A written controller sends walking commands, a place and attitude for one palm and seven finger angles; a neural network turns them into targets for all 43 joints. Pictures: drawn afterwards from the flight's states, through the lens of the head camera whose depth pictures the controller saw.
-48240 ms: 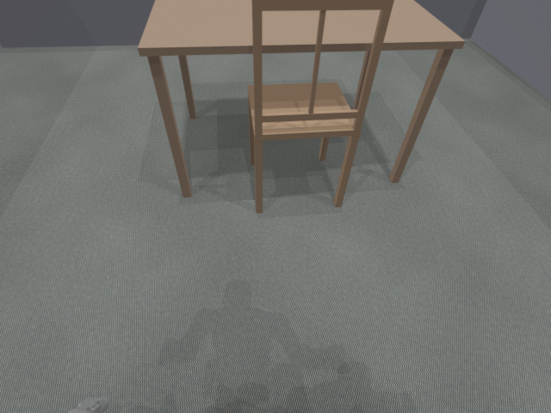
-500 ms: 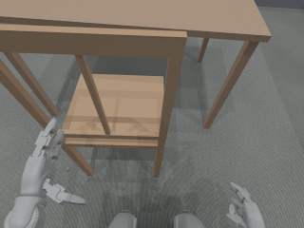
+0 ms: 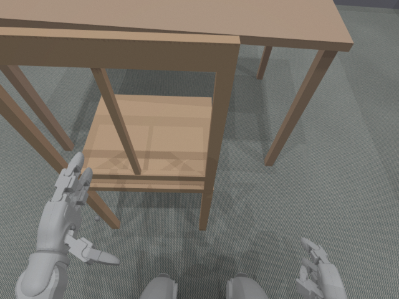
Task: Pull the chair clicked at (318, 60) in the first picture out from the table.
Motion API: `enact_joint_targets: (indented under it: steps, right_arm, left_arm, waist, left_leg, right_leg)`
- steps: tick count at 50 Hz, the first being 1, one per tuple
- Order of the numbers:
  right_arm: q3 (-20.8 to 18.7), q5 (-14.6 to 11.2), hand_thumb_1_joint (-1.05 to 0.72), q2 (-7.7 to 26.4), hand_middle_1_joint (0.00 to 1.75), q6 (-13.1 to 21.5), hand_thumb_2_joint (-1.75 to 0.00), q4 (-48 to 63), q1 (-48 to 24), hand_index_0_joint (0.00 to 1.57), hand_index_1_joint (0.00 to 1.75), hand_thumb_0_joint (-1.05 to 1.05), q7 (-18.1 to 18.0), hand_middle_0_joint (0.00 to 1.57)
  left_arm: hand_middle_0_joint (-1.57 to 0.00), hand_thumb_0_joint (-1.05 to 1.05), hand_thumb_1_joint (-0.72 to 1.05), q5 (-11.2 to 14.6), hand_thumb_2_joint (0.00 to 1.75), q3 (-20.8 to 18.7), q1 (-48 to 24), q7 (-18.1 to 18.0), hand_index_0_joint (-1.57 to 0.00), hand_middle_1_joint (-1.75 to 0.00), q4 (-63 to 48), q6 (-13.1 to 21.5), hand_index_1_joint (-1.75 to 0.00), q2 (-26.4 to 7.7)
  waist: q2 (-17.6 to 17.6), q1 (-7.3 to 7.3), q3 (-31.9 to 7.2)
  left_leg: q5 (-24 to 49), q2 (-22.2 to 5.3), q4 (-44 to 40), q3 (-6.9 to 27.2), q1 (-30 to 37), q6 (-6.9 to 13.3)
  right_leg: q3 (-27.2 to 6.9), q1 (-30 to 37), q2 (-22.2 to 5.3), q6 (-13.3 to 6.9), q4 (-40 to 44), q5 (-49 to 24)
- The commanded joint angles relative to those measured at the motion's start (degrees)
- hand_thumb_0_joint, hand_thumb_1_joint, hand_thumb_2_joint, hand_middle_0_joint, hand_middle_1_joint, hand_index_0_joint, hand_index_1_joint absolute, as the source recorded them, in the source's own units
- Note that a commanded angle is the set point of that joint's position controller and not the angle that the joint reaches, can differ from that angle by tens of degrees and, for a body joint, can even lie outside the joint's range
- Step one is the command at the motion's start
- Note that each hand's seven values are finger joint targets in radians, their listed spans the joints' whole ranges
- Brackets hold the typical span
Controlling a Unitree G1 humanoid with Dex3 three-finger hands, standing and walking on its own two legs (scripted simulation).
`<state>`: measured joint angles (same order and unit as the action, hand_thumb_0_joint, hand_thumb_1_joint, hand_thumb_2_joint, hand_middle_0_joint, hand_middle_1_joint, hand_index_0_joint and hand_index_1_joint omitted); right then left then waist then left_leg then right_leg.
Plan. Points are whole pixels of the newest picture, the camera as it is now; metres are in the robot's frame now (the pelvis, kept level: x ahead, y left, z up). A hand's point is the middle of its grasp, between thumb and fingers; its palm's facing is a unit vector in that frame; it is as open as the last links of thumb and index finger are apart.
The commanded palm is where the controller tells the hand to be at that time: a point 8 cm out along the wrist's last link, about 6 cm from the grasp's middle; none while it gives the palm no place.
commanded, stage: aim the fingers beside a spindle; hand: left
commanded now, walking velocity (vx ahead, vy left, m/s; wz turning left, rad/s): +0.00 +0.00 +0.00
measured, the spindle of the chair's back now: (123, 133) +0.44 +0.19 +0.04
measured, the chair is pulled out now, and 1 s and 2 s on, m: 0.25 0.25 0.25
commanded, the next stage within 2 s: none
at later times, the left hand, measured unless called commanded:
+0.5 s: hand (109, 212) +0.28 +0.19 +0.01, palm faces +0.02 -1.00 -0.03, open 16.9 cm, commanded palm +0.25 +0.24 +0.02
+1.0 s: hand (124, 207) +0.29 +0.16 +0.00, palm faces +0.02 -1.00 -0.05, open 17.0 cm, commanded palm +0.27 +0.22 +0.00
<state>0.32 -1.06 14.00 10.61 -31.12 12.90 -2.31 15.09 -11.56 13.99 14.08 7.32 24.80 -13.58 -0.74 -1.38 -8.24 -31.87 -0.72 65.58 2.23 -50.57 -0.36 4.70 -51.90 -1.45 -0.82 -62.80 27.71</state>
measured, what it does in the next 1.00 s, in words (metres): stands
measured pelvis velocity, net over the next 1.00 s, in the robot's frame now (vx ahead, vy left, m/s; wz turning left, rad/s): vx -0.01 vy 0.00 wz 0.00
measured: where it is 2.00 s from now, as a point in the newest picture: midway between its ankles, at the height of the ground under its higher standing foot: outside the picture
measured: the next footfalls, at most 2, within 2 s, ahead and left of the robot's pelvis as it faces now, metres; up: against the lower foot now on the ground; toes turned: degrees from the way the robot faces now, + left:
none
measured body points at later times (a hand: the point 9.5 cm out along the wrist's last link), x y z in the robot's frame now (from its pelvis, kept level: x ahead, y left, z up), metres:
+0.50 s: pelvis -0.01 +0.01 -0.01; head +0.09 +0.02 +0.43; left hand +0.27 +0.24 +0.01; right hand +0.17 -0.23 -0.10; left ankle +0.00 +0.12 -0.65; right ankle +0.03 -0.12 -0.65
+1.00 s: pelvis -0.01 +0.00 -0.03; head +0.09 +0.01 +0.41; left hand +0.28 +0.22 +0.01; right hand +0.16 -0.24 -0.13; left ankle +0.00 +0.12 -0.65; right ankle +0.03 -0.12 -0.65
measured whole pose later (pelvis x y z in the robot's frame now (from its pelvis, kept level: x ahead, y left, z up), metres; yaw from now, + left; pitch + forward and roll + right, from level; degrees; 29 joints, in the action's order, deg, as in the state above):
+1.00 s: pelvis -0.01 +0.00 -0.03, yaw +0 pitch +21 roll -1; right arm 0.4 -0.2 13.9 5.8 -30.6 11.5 -0.5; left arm 10.6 -6.5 4.4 6.8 12.4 26.8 -11.4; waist -1.1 -1.5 -9.7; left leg -33.9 -0.3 73.3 1.9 -60.7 -0.2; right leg 4.1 -62.4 -1.9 -0.8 -70.8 29.7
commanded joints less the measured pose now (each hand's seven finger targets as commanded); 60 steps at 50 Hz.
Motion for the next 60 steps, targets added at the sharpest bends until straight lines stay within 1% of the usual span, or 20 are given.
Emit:
enact_joint_targets:
  steps: [1, 3, 6, 11, 17, 18, 19, 22, 25, 28, 32, 35, 38, 41, 43, 46, 49, 53, 58, 60]
  right_arm:
    - [-3.2, 0.0, -0.9, 7.5, 0.3, 2.2, -0.9, 7.5, -1.4, 0.2, 0.3, 0.0, -0.2, 0.2]
    - [-3.3, -0.2, -0.9, 7.8, 0.3, 1.8, -0.9, 7.7, -1.6, 0.2, 0.3, 0.0, -0.2, 0.2]
    - [-3.3, -0.3, -0.9, 8.0, 0.3, 2.1, -0.9, 8.3, -1.3, 0.2, 0.3, 0.0, -0.2, 0.2]
    - [-3.5, 0.1, -0.9, 7.9, 0.3, 2.7, -0.9, 7.6, -0.7, 0.2, 0.3, 0.0, -0.4, 0.2]
    - [-3.3, 0.3, -0.9, 8.0, 0.3, 1.3, -0.9, 7.7, -1.3, 0.2, 0.3, 0.0, 0.3, 0.2]
    - [-3.4, 0.3, -0.9, 8.0, 0.3, 1.0, -0.9, 7.8, -1.2, 0.2, 0.3, 0.0, 0.4, 0.2]
    - [-3.2, 0.3, -0.9, 7.9, 0.3, 0.7, -0.9, 8.4, -1.4, 0.2, 0.3, 0.0, 0.7, 0.2]
    - [-3.5, 0.3, -0.9, 7.9, 0.3, 0.2, -0.9, 8.8, -1.3, 0.2, 0.3, 0.0, 0.8, 0.2]
    - [-3.4, 0.4, -0.9, 7.6, 0.3, 0.1, -0.9, 8.9, -1.3, 0.2, 0.3, 0.0, 0.8, 0.2]
    - [-3.4, 0.6, -0.9, 7.8, 0.3, 0.1, -0.9, 8.2, -0.9, 0.2, 0.3, 0.0, 0.7, 0.2]
    - [-3.4, 0.8, -0.9, 7.7, 0.3, -0.5, -0.9, 8.1, -1.1, 0.2, 0.3, 0.0, 1.1, 0.2]
    - [-3.5, 0.7, -0.9, 7.8, 0.3, -1.3, -0.9, 8.6, -1.3, 0.2, 0.3, 0.0, 1.3, 0.2]
    - [-3.5, 0.6, -0.9, 7.9, 0.3, -2.0, -0.9, 8.7, -1.4, 0.2, 0.3, 0.0, 1.0, 0.2]
    - [-3.4, 0.7, -0.9, 7.2, 0.3, -2.1, -0.9, 9.1, -1.8, 0.2, 0.3, 0.0, 1.1, 0.2]
    - [-3.5, 0.8, -0.9, 7.3, 0.3, -2.1, -0.9, 8.8, -1.4, 0.2, 0.3, 0.0, 1.1, 0.2]
    - [-3.4, 0.7, -0.9, 7.3, 0.3, -2.2, -0.9, 8.4, -1.4, 0.2, 0.3, 0.0, 1.3, 0.2]
    - [-3.4, 0.6, -0.9, 7.9, 0.3, -2.6, -0.9, 7.7, -1.1, 0.2, 0.3, 0.0, 1.4, 0.2]
    - [-3.6, 0.5, -0.9, 8.0, 0.3, -2.9, -0.9, 8.3, -1.4, 0.2, 0.3, 0.0, 1.4, 0.2]
    - [-3.7, 0.7, -0.9, 7.2, 0.3, -3.0, -0.9, 9.0, -1.3, 0.2, 0.3, 0.0, 1.2, 0.2]
    - [-3.4, 0.7, -0.9, 6.7, 0.3, -3.1, -0.9, 9.0, -1.5, 0.2, 0.3, 0.0, 1.5, 0.2]
  left_arm:
    - [-0.06, 0.0, -0.5, 0.4, 0.3, -5.7, -6.1, -1.4, -0.06, -0.08, -7.8, 4.2, -0.08, -8.4]
    - [-0.06, 0.0, -0.5, 0.3, 0.3, -5.5, -5.6, -0.8, -0.06, -0.08, -5.5, 3.9, -0.08, -8.4]
    - [-0.06, 0.0, -0.5, 0.5, 0.3, -2.4, -8.5, 0.7, -0.06, -0.08, -8.2, 3.9, -0.08, -6.4]
    - [-0.06, 0.0, -0.5, 0.5, 0.3, -2.7, -10.9, -0.5, -0.06, -0.08, -11.6, 5.2, -0.08, -7.5]
    - [-0.06, 0.0, -0.5, -1.2, 0.3, -2.5, -10.0, -3.3, -0.06, -0.08, -6.2, 4.2, -0.08, -6.5]
    - [-0.06, 0.0, -0.5, -1.4, 0.3, -3.2, -8.9, -3.4, -0.06, -0.08, -5.4, 3.9, -0.08, -6.9]
    - [-0.06, 0.0, -0.5, -1.7, 0.3, -1.4, -8.9, -3.4, -0.06, -0.08, -5.5, 3.6, -0.08, -5.2]
    - [-0.06, 0.0, -0.5, -1.7, 0.3, -1.3, -10.2, -3.7, -0.06, -0.08, -7.9, 3.6, -0.08, -5.7]
    - [-0.06, 0.0, -0.5, -2.1, 0.3, 1.4, -12.5, -4.1, -0.06, -0.08, -10.5, 4.6, -0.08, -4.0]
    - [-0.06, 0.0, -0.5, -2.5, 0.3, 0.9, -13.8, -5.1, -0.06, -0.08, -10.8, 5.6, -0.08, -4.9]
    - [-0.06, 0.0, -0.5, -3.6, 0.3, 2.9, -13.1, -5.9, -0.06, -0.08, -8.0, 5.3, -0.08, -2.9]
    - [-0.06, 0.0, -0.5, -4.2, 0.3, 2.8, -12.5, -6.2, -0.06, -0.08, -6.1, 4.3, -0.08, -2.8]
    - [-0.06, 0.0, -0.5, -4.2, 0.3, 0.1, -14.8, -6.8, -0.06, -0.08, -5.7, 4.1, -0.08, -5.5]
    - [-0.06, 0.0, -0.5, -4.0, 0.3, 1.9, -16.8, -7.2, -0.06, -0.08, -9.0, 5.1, -0.08, -3.7]
    - [-0.06, 0.0, -0.5, -3.9, 0.3, 0.5, -16.0, -7.6, -0.06, -0.08, -9.6, 5.8, -0.08, -5.1]
    - [-0.06, 0.0, -0.5, -4.1, 0.3, 3.4, -15.8, -7.3, -0.06, -0.08, -7.9, 5.9, -0.08, -2.5]
    - [-0.06, 0.0, -0.5, -4.7, 0.3, 3.7, -17.5, -7.0, -0.06, -0.08, -3.1, 5.0, -0.08, -2.3]
    - [-0.06, 0.0, -0.5, -4.8, 0.3, 3.4, -19.1, -6.8, -0.06, -0.08, -2.1, 4.7, -0.08, -2.7]
    - [-0.06, 0.0, -0.5, -4.1, 0.3, -2.3, -18.6, -8.5, -0.06, -0.08, -9.3, 7.0, -0.08, -8.2]
    - [-0.06, 0.0, -0.5, -4.1, 0.3, -1.3, -17.1, -8.7, -0.06, -0.08, -9.6, 7.2, -0.08, -6.8]
  waist:
    - [-0.5, -0.4, -12.3]
    - [0.3, -0.34, -11.7]
    - [-2.8, -0.48, -15.1]
    - [-2.9, -0.45, -18.8]
    - [-1.2, -0.27, -15.5]
    - [-0.9, 0.38, -15.7]
    - [-1.4, 0.19, -15.7]
    - [-1.9, 0.29, -18.0]
    - [-2.8, -0.42, -18.7]
    - [-1.9, -1.04, -18.7]
    - [-1.6, -1.05, -17.7]
    - [-1.1, -0.45, -18.1]
    - [0.0, -0.35, -18.7]
    - [-2.3, -0.22, -21.4]
    - [-1.5, -0.02, -23.1]
    - [-1.4, -1.14, -20.6]
    - [0.2, -2.03, -18.0]
    - [-0.3, -1.47, -18.7]
    - [-1.6, 0.81, -25.4]
    - [-3.0, 0.6, -24.1]
  left_leg:
    - [15.4, 1.5, -8.1, -1.2, 2.1, 1.3]
    - [13.9, 1.5, -7.9, -1.2, 1.0, 1.4]
    - [15.3, 1.4, -8.0, -1.1, 3.7, 1.4]
    - [18.7, 1.0, -7.3, -0.4, 5.6, 1.3]
    - [15.7, 1.2, -6.9, -0.5, 1.9, 1.0]
    - [16.2, 1.2, -7.1, -0.3, 1.6, 1.0]
    - [15.8, 1.3, -7.3, -0.4, 1.8, 1.0]
    - [17.3, 1.1, -6.8, -0.6, 2.8, 0.9]
    - [18.2, 1.0, -6.1, -0.3, 3.8, 1.0]
    - [18.6, 0.7, -5.4, 0.4, 3.6, 1.0]
    - [16.8, 1.0, -4.6, 0.2, 1.8, 0.9]
    - [15.8, 1.2, -4.3, -0.1, 0.4, 0.9]
    - [14.7, 1.2, -3.7, -0.2, -1.1, 1.2]
    - [16.1, 1.4, -3.4, -0.7, 0.3, 1.2]
    - [18.3, 1.2, -2.9, -0.4, 0.5, 1.3]
    - [17.1, 1.2, -2.6, -0.5, -0.2, 1.2]
    - [13.7, 1.2, -1.9, -0.2, -3.0, 1.3]
    - [12.8, 1.5, -1.3, -0.7, -4.0, 1.5]
    - [17.0, 1.6, -1.6, -1.2, -2.2, 1.6]
    - [17.2, 1.6, -2.2, -1.5, -1.4, 1.4]
  right_leg:
    - [-2.6, 12.2, 1.0, 0.1, 7.8, -11.1]
    - [-2.9, 11.6, 1.1, 0.0, 8.1, -9.1]
    - [-2.4, 11.4, 1.0, -0.2, 7.2, -10.7]
    - [-1.9, 11.2, 1.1, -0.2, 5.6, -13.4]
    - [-1.5, 8.4, 1.1, -0.3, 4.5, -10.7]
    - [-1.4, 8.8, 1.2, -0.5, 4.2, -10.9]
    - [-1.2, 8.5, 1.1, -0.5, 4.1, -10.7]
    - [-1.4, 9.1, 1.1, -0.6, 3.8, -12.3]
    - [-1.4, 7.8, 1.1, -0.6, 3.1, -12.7]
    - [-1.0, 6.1, 1.3, -0.6, 2.3, -12.3]
    - [-1.1, 4.8, 1.1, -0.6, 1.7, -11.2]
    - [-1.3, 5.2, 1.1, -0.7, 1.4, -10.7]
    - [-1.9, 5.7, 1.2, -0.6, 1.4, -10.2]
    - [-2.3, 6.6, 0.9, -0.6, 1.0, -11.8]
    - [-2.3, 7.7, 1.1, -0.6, 0.4, -14.0]
    - [-2.2, 6.0, 1.0, -0.5, 0.7, -13.2]
    - [-2.2, 3.8, 1.1, -0.5, 0.7, -10.1]
    - [-2.9, 4.1, 0.8, -0.6, 0.7, -9.5]
    - [-4.0, 9.8, 0.8, -0.5, 0.0, -14.3]
    - [-3.8, 9.7, 0.8, -0.6, 0.4, -14.5]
